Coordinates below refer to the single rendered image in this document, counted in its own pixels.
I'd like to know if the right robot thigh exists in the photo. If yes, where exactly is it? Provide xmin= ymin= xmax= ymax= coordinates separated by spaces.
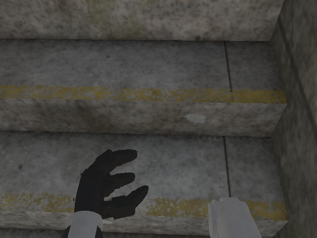
xmin=208 ymin=197 xmax=262 ymax=238

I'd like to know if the robot left hand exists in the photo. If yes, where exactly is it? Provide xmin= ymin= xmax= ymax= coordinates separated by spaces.
xmin=73 ymin=149 xmax=149 ymax=220

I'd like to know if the left robot forearm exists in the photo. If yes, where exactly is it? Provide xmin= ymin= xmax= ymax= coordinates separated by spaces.
xmin=60 ymin=210 xmax=103 ymax=238

